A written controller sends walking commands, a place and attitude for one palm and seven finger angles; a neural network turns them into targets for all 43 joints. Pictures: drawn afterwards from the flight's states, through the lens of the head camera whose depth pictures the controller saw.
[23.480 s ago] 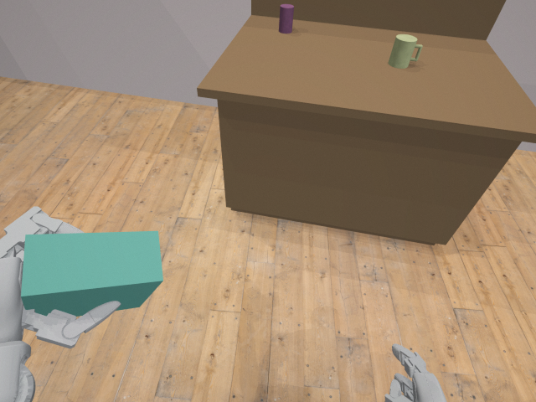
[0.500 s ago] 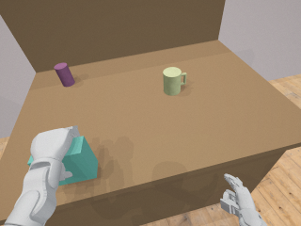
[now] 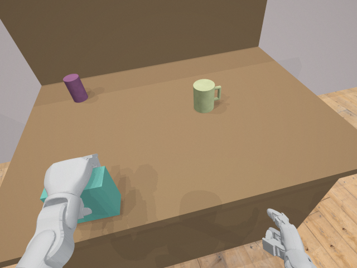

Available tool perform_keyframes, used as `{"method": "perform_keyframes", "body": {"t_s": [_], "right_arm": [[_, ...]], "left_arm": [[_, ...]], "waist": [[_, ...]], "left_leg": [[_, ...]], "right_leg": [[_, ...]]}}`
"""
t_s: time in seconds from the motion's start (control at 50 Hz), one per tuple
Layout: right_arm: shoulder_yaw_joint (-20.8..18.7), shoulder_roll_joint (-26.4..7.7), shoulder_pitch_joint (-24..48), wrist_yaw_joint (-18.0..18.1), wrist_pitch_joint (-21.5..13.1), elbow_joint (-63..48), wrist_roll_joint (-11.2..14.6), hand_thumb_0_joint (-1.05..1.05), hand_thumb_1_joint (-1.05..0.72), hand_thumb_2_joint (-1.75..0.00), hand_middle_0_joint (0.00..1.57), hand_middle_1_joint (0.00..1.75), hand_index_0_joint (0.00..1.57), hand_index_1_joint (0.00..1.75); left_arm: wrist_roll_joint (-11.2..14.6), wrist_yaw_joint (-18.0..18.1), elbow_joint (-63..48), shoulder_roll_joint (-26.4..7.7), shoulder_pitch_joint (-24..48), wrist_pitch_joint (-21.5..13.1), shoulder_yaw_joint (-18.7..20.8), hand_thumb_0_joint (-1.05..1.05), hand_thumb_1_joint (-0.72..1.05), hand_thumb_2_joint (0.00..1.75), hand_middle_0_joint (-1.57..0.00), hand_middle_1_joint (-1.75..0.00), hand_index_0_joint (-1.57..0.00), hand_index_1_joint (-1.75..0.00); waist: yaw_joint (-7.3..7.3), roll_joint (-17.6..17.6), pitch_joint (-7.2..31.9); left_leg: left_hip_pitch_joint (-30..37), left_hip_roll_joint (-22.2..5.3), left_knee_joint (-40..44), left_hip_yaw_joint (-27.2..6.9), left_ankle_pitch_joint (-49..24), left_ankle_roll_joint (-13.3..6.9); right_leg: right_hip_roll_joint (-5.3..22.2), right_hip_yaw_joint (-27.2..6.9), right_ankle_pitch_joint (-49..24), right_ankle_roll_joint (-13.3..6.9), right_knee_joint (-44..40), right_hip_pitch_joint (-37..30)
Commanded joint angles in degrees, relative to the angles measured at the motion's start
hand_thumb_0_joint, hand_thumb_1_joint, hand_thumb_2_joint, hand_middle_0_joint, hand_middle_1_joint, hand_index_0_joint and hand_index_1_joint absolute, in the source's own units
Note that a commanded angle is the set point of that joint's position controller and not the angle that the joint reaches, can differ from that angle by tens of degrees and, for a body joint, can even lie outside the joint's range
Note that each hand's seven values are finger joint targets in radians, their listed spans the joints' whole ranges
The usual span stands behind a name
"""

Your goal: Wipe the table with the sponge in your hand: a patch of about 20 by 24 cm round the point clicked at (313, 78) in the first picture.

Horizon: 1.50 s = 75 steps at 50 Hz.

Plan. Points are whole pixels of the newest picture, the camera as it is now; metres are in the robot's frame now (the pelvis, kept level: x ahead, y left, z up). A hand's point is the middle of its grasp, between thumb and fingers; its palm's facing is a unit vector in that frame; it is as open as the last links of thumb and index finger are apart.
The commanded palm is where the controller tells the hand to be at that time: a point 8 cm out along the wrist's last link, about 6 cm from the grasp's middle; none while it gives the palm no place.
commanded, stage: lower the sponge onto the table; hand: left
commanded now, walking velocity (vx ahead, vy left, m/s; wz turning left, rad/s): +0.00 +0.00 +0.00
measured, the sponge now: (88, 201) +0.24 +0.27 +0.01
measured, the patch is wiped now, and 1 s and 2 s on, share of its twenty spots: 0.00 0.10 0.30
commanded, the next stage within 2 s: wipe forward along the first lane in 0.74 s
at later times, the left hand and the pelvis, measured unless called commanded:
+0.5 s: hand (81, 192) +0.24 +0.28 +0.04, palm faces -0.04 -0.07 -1.00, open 10.1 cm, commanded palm +0.21 +0.27 +0.10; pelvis +0.01 +0.00 +0.00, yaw +0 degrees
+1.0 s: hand (82, 191) +0.24 +0.28 +0.04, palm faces -0.02 -0.05 -1.00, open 10.1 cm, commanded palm +0.23 +0.28 +0.08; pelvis +0.00 +0.00 +0.00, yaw +0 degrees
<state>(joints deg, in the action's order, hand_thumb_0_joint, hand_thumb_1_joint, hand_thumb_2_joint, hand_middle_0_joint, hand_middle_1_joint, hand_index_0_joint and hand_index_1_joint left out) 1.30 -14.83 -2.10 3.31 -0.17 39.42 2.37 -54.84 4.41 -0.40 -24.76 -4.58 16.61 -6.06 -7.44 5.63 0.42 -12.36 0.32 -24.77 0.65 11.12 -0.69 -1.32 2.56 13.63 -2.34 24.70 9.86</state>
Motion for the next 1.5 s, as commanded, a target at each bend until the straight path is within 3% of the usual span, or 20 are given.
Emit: {"method": "perform_keyframes", "body": {"t_s": [0.0,0.02,0.1,0.12,0.2,0.32,0.4,0.66,0.7,0.72,0.78,0.82,1.0,1.02,1.1,1.18,1.2,1.22,1.4,1.48], "right_arm": [[-1.98,-5.9,12.38,0.3,-3.08,-9.46,0.03,0.0,-0.9,-0.9,0.2,0.3,0.2,0.3],[-1.91,-5.25,12.14,0.14,-3.17,-10.0,0.31,0.0,-0.9,-0.9,0.2,0.3,0.2,0.3],[-1.79,-6.07,12.76,0.24,-2.49,-9.52,0.17,0.0,-0.9,-0.9,0.2,0.3,0.2,0.3],[-1.74,-5.46,12.31,0.2,-2.58,-9.97,0.35,0.0,-0.9,-0.9,0.2,0.3,0.2,0.3],[-1.93,-6.09,11.97,0.66,-2.54,-9.52,0.06,0.0,-0.9,-0.9,0.2,0.3,0.2,0.3],[-2.32,-5.45,10.3,0.86,-3.38,-9.84,0.18,0.0,-0.9,-0.9,0.2,0.3,0.2,0.3],[-2.79,-6.29,10.14,0.72,-3.44,-9.33,-0.1,0.0,-0.9,-0.9,0.2,0.3,0.2,0.3],[-3.3,-5.74,9.67,-0.08,-3.24,-9.83,0.39,0.0,-0.9,-0.9,0.2,0.3,0.2,0.3],[-3.3,-6.35,10.2,-0.18,-2.94,-9.74,0.32,0.0,-0.9,-0.9,0.2,0.3,0.2,0.3],[-3.04,-5.67,9.83,-0.18,-2.96,-10.15,0.54,0.0,-0.9,-0.9,0.2,0.3,0.2,0.3],[-3.11,-6.05,9.6,-0.23,-2.39,-9.5,0.47,0.0,-0.9,-0.9,0.2,0.3,0.2,0.3],[-2.99,-5.68,9.94,-0.28,-2.54,-10.27,0.67,0.0,-0.9,-0.9,0.2,0.3,0.2,0.3],[-2.71,-6.65,8.5,1.33,-1.62,-7.5,1.3,0.0,-0.9,-0.9,0.2,0.3,0.2,0.3],[-2.68,-6.2,8.02,1.28,-1.71,-8.22,1.52,0.0,-0.9,-0.9,0.2,0.3,0.2,0.3],[-2.95,-7.15,6.61,1.2,-0.93,-7.63,1.46,0.0,-0.9,-0.9,0.2,0.3,0.2,0.3],[-3.14,-7.11,4.96,0.91,-0.42,-8.12,1.65,0.0,-0.9,-0.9,0.2,0.3,0.2,0.3],[-3.39,-7.79,4.52,0.95,-0.23,-7.57,1.59,0.0,-0.9,-0.9,0.2,0.3,0.2,0.3],[-3.21,-7.31,4.42,0.97,-0.26,-8.4,1.78,0.0,-0.9,-0.9,0.2,0.3,0.2,0.3],[-3.9,-8.86,0.96,1.21,0.72,-6.5,2.25,0.0,-0.9,-0.9,0.2,0.3,0.2,0.3],[-4.07,-8.69,0.0,1.05,1.01,-6.87,2.53,0.0,-0.9,-0.9,0.2,0.3,0.2,0.3]], "left_arm": [[-1.96,3.86,-11.73,-13.04,13.77,1.07,9.41,0.0,0.1,1.3,-1.2,-1.6,-1.2,-1.6],[-1.83,3.73,-12.5,-9.73,14.41,1.2,6.58,0.0,0.1,1.3,-1.2,-1.6,-1.2,-1.6],[-2.02,3.44,-10.62,-13.63,13.94,2.58,9.47,0.0,0.1,1.3,-1.2,-1.6,-1.2,-1.6],[-2.0,3.22,-10.62,-10.8,13.65,2.56,7.3,0.0,0.1,1.3,-1.2,-1.6,-1.2,-1.6],[-1.99,3.03,-9.55,-14.34,14.31,1.61,10.14,0.0,0.1,1.3,-1.2,-1.6,-1.2,-1.6],[-1.63,3.57,-9.29,-10.81,14.77,-1.04,7.78,0.0,0.1,1.3,-1.2,-1.6,-1.2,-1.6],[-1.81,4.44,-9.03,-13.9,12.3,-1.95,11.07,0.0,0.1,1.3,-1.2,-1.6,-1.2,-1.6],[-1.58,5.86,-7.09,-7.02,7.72,-0.6,5.59,0.0,0.1,1.3,-1.2,-1.6,-1.2,-1.6],[-1.36,5.94,-6.94,-10.05,6.12,-0.13,8.59,0.0,0.1,1.3,-1.2,-1.6,-1.2,-1.6],[-1.18,5.75,-7.33,-6.67,7.44,-0.2,5.49,0.0,0.1,1.3,-1.2,-1.6,-1.2,-1.6],[-1.59,5.73,-4.32,-8.27,6.02,0.34,6.96,0.0,0.1,1.3,-1.2,-1.6,-1.2,-1.6],[-1.5,5.59,-5.75,-6.14,6.85,0.36,5.08,0.0,0.1,1.3,-1.2,-1.6,-1.2,-1.6],[-3.09,4.93,6.06,-9.82,20.64,1.1,5.78,0.0,0.1,1.3,-1.2,-1.6,-1.2,-1.6],[-3.08,4.54,6.64,-6.35,20.51,1.01,2.5,0.0,0.1,1.3,-1.2,-1.6,-1.2,-1.6],[-2.86,3.78,11.88,-9.29,21.24,0.56,5.24,0.0,0.1,1.3,-1.2,-1.6,-1.2,-1.6],[-2.79,3.5,14.81,-7.38,21.85,-0.51,3.76,0.0,0.1,1.3,-1.2,-1.6,-1.2,-1.6],[-2.78,3.77,15.77,-11.05,22.44,-0.75,7.14,0.0,0.1,1.3,-1.2,-1.6,-1.2,-1.6],[-2.55,3.64,15.89,-7.68,22.39,-0.89,4.14,0.0,0.1,1.3,-1.2,-1.6,-1.2,-1.6],[-2.87,4.26,24.56,-14.79,26.83,-1.93,9.1,0.0,0.1,1.3,-1.2,-1.6,-1.2,-1.6],[-3.17,3.94,26.28,-13.36,28.68,-2.92,7.29,0.0,0.1,1.3,-1.2,-1.6,-1.2,-1.6]], "waist": [[0.04,-2.29,11.63],[0.66,-2.35,12.7],[0.17,-2.42,11.32],[0.57,-3.06,12.02],[0.48,-3.01,11.25],[1.45,-2.62,11.99],[0.76,-2.34,12.09],[0.98,-4.1,11.87],[0.3,-4.26,12.03],[1.3,-5.19,12.46],[0.77,-5.71,10.52],[1.15,-4.67,10.97],[2.82,-5.93,8.68],[3.09,-4.94,10.1],[2.88,-6.66,10.48],[3.4,-8.41,11.05],[3.27,-9.22,11.0],[3.55,-9.04,11.82],[4.18,-9.98,10.99],[4.55,-8.15,12.4]], "left_leg": [[7.98,0.64,1.81,-5.17,-10.34,-1.02],[7.78,0.6,1.46,-4.28,-10.51,-1.3],[7.17,0.99,1.63,-4.48,-9.55,-1.2],[6.88,0.96,1.24,-3.96,-9.85,-1.47],[6.98,1.21,0.83,-4.13,-9.3,-1.55],[6.93,1.12,-0.4,-3.52,-9.57,-1.91],[6.87,1.15,-0.83,-4.02,-11.23,-1.57],[5.26,0.56,-1.1,-3.93,-9.67,-1.58],[4.77,0.69,-0.9,-4.54,-9.5,-1.36],[4.23,0.66,-0.98,-4.07,-9.06,-1.57],[3.3,0.9,-1.06,-3.94,-8.37,-1.45],[3.42,0.79,-1.03,-3.87,-7.9,-1.6],[1.34,1.5,-0.91,-3.66,-1.11,-1.55],[1.15,1.53,-1.15,-3.27,-1.09,-1.7],[-0.35,1.61,-1.91,-3.39,-1.72,-1.65],[-2.04,1.66,-2.97,-2.91,-3.02,-1.86],[-2.52,1.57,-3.08,-3.1,-2.48,-1.77],[-3.22,1.75,-3.16,-2.63,-2.29,-2.0],[-6.81,1.93,-4.68,-2.13,-0.81,-2.18],[-7.0,1.93,-5.27,-1.67,-1.21,-2.4]], "right_leg": [[0.37,-6.67,-8.15,-2.03,-4.95,0.95],[0.7,-5.55,-8.59,-1.57,-4.42,0.68],[0.48,-6.94,-8.29,-1.87,-4.95,0.47],[0.72,-5.71,-8.37,-1.46,-4.48,0.29],[0.57,-7.05,-8.58,-1.62,-4.98,0.82],[0.82,-6.11,-9.21,-1.24,-4.35,2.08],[0.69,-7.41,-11.88,-1.77,-3.97,1.79],[0.68,-5.21,-9.55,-1.2,-2.68,3.73],[0.42,-6.26,-10.04,-1.51,-2.59,2.82],[0.62,-5.13,-9.6,-1.02,-2.2,2.91],[0.64,-5.48,-9.22,-1.1,-2.65,3.56],[0.54,-5.11,-8.3,-1.06,-2.27,3.75],[0.04,-5.79,-1.01,-1.21,-3.3,7.89],[0.21,-4.47,-1.12,-0.93,-2.46,7.62],[0.03,-5.13,-2.98,-1.1,-2.19,7.48],[0.33,-4.31,-5.86,-0.73,-1.27,7.37],[0.13,-5.28,-5.44,-0.92,-1.34,7.22],[0.38,-4.38,-5.48,-0.5,-1.03,6.8],[0.49,-5.88,-5.9,-0.46,-0.82,7.74],[0.72,-5.2,-6.4,-0.35,-0.32,8.24]]}}
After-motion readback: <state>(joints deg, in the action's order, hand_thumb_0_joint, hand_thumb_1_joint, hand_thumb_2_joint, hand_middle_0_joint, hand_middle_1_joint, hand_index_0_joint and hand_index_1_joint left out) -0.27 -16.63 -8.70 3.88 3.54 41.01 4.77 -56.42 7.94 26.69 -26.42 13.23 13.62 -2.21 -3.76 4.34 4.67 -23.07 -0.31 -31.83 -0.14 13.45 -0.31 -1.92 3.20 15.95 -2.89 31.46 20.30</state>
